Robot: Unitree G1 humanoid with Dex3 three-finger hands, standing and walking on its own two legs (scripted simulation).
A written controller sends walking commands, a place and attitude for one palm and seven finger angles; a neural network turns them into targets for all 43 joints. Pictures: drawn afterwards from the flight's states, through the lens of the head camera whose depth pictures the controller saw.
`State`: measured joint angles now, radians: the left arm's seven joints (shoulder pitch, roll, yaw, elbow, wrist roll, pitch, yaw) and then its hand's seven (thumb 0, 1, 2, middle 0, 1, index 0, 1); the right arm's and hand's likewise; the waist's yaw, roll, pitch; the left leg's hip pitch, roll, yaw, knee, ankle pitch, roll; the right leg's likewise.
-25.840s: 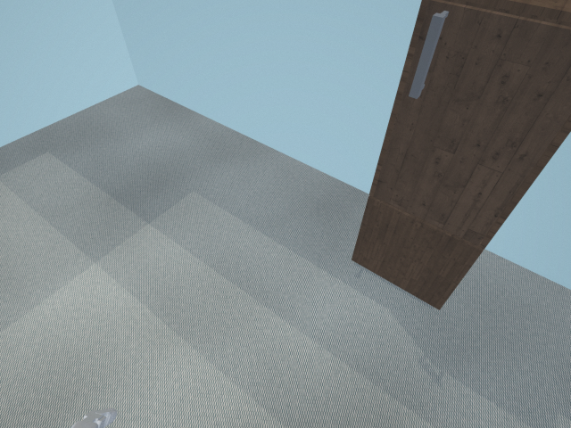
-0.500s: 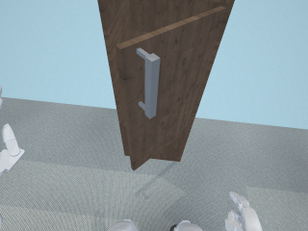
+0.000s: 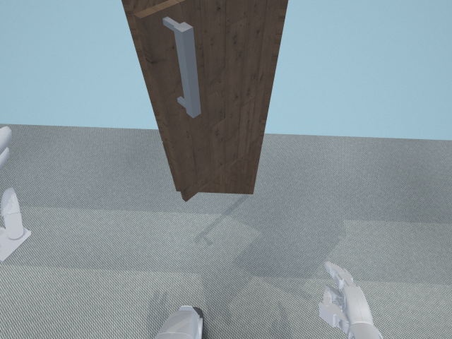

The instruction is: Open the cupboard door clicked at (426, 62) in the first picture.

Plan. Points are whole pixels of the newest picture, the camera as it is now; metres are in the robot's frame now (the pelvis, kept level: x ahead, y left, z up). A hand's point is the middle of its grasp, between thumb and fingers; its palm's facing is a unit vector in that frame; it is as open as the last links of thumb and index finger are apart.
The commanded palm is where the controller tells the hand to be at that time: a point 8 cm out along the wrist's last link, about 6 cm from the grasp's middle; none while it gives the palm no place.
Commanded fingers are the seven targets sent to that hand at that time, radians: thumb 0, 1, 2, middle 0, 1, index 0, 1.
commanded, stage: stop stepping back and stand still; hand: left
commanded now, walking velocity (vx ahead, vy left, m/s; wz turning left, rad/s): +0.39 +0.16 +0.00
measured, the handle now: (182, 71) +0.54 +0.11 +0.15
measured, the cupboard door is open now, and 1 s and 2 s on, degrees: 46 46 46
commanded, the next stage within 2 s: let the arm hang, fingers relaxed in 0.92 s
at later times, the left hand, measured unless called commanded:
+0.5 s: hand out of the picture +0.12 +0.25 +0.19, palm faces +0.46 -0.74 -0.50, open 7.4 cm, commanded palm +0.06 +0.29 +0.19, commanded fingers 0.00 0.90 0.90 -0.20 -0.30 -0.20 -0.30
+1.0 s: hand out of the picture +0.12 +0.28 +0.18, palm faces +0.41 -0.74 -0.53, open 7.4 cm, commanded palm none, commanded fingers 0.00 0.90 0.90 -0.20 -0.30 -0.20 -0.30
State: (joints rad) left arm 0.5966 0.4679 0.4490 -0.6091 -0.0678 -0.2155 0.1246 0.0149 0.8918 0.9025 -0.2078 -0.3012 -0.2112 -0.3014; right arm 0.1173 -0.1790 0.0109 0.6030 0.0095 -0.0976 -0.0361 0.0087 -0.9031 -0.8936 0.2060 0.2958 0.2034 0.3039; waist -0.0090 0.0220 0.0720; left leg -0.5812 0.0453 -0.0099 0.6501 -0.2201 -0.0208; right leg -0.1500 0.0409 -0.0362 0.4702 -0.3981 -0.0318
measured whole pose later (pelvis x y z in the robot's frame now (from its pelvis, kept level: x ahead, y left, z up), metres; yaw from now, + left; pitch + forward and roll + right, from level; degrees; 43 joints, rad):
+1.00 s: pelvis -0.08 +0.02 +0.00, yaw +2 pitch +0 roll -1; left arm 0.58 0.44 0.45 -0.50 -0.04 -0.24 0.15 0.01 0.89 0.90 -0.21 -0.30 -0.21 -0.30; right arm 0.19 -0.19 0.01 0.60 0.01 -0.12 -0.04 0.01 -0.90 -0.89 0.20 0.30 0.20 0.30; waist -0.02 0.02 0.06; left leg -0.30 0.06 0.05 0.55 -0.25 -0.02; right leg -0.22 0.00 -0.04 0.51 -0.29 -0.01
